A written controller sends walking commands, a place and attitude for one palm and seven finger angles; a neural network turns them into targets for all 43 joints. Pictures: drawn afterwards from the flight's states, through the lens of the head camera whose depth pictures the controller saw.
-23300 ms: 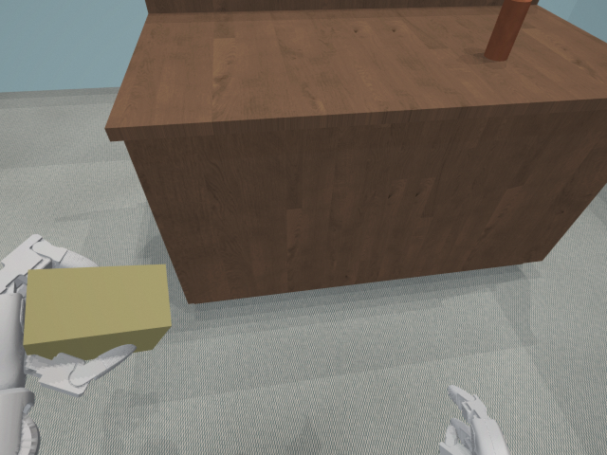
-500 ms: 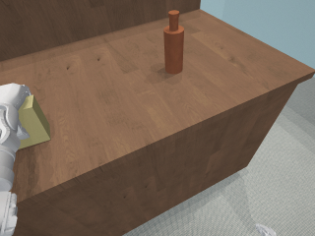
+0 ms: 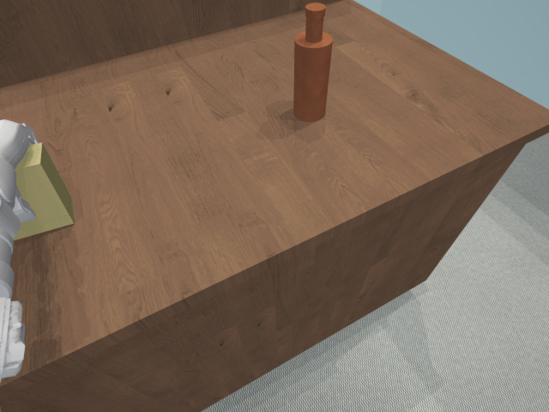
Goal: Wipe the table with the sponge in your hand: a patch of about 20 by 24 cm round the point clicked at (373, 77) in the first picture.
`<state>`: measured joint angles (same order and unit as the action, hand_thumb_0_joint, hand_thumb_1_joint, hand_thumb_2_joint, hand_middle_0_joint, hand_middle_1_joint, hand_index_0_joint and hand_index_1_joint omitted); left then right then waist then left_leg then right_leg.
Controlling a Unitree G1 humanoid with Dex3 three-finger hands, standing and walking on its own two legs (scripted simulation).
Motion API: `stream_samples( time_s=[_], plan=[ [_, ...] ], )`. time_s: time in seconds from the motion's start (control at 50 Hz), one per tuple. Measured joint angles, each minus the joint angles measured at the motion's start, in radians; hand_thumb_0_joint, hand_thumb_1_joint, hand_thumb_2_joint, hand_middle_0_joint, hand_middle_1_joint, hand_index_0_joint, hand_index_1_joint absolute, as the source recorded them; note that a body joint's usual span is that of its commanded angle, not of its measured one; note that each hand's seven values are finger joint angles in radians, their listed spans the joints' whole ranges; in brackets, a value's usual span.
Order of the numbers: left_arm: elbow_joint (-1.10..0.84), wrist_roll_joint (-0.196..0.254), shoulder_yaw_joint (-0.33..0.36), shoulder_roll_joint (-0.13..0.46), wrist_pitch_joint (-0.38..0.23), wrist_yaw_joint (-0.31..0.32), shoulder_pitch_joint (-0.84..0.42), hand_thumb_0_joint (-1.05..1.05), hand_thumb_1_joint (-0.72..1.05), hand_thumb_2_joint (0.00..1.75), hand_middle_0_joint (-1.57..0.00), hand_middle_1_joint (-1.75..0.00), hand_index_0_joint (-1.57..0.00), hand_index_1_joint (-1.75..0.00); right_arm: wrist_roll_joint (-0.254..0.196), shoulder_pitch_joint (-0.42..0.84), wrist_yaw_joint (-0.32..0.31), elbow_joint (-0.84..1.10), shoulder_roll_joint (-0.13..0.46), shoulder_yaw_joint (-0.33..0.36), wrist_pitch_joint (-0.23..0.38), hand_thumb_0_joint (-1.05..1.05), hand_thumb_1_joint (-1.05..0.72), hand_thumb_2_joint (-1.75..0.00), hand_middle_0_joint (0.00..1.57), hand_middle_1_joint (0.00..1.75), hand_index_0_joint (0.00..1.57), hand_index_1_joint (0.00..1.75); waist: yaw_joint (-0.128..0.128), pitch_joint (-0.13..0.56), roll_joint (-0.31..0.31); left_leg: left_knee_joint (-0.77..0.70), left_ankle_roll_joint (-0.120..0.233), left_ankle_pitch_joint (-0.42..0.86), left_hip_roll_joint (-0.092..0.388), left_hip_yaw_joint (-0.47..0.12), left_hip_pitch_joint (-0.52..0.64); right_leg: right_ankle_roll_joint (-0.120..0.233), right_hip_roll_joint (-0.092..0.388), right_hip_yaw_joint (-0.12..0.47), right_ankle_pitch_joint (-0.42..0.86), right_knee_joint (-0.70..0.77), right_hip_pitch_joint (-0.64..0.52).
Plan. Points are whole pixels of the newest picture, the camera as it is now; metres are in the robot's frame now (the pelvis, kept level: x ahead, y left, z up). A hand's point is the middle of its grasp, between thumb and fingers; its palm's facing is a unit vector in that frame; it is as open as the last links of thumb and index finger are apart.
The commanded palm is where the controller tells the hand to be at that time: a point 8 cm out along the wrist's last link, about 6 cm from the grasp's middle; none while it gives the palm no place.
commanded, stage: slide across to the middle lane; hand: left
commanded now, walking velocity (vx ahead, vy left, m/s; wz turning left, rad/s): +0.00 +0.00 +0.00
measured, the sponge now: (25, 203) +0.38 +0.40 +0.10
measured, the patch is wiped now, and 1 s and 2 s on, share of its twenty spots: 0.20 0.20 0.50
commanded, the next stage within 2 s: wipe back along the middle lane in 0.62 s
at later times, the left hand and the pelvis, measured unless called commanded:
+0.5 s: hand (57, 157) +0.43 +0.35 +0.14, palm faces -0.03 +0.01 -1.00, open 10.4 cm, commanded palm +0.40 +0.33 +0.20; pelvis +0.02 +0.02 +0.01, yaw +1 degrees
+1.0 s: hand (79, 166) +0.41 +0.31 +0.14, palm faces -0.01 -0.02 -1.00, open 10.4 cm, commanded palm +0.38 +0.30 +0.19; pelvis +0.02 -0.01 +0.01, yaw +0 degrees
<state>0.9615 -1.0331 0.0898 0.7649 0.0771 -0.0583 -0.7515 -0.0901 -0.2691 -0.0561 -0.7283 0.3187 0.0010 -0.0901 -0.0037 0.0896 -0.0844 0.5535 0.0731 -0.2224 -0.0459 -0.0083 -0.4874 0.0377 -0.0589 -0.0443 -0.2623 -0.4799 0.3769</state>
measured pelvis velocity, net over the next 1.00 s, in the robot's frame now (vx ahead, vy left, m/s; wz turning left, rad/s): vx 0.02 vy -0.01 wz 0.00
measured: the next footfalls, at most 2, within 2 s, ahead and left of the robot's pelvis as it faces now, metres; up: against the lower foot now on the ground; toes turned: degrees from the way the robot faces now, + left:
none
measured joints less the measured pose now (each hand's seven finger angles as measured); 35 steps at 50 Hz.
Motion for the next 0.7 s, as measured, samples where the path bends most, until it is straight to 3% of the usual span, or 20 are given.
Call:
stream_samples(
  time_s=[0.18,0.34,0.54,0.7],
  plan=[
    [-0.053,0.014,-0.069,-0.033,0.031,0.006,-0.012,0.01,-0.53,1.03,-0.70,-1.31,-0.73,-1.30,-0.001,0.001,0.001,-0.002,-0.011,0.006,0.021,0.01,-0.91,-0.90,0.20,0.30,0.20,0.30,-0.014,-0.005,0.003,-0.023,0.013,0.002,-0.017,-0.001,0.025,-0.014,0.016,0.000,-0.001,0.022,-0.027],
    [-0.140,0.048,-0.122,-0.115,0.091,0.023,-0.020,0.01,-0.53,1.03,-0.69,-1.31,-0.72,-1.31,0.001,0.037,0.012,-0.012,-0.026,-0.001,0.051,0.01,-0.91,-0.90,0.20,0.30,0.20,0.30,-0.034,-0.014,0.009,-0.055,0.020,0.009,-0.037,-0.006,0.062,-0.020,0.034,-0.005,-0.006,0.039,-0.061],
    [-0.223,0.043,-0.155,-0.200,0.193,0.021,-0.010,0.00,-0.53,1.03,-0.69,-1.31,-0.72,-1.31,0.013,0.105,0.033,0.022,-0.034,-0.019,0.071,0.01,-0.91,-0.90,0.20,0.30,0.20,0.30,-0.037,-0.020,0.002,-0.079,0.019,0.012,-0.043,-0.008,0.092,-0.021,0.040,-0.004,-0.008,0.056,-0.088],
    [-0.209,0.039,-0.188,-0.236,0.250,0.022,-0.032,0.00,-0.53,1.03,-0.69,-1.31,-0.72,-1.31,0.014,0.130,0.032,0.020,-0.037,-0.029,0.066,0.01,-0.91,-0.90,0.20,0.30,0.20,0.30,-0.044,-0.015,0.002,-0.081,0.010,0.009,-0.039,-0.014,0.100,-0.015,0.035,-0.009,-0.013,0.056,-0.095]
  ],
)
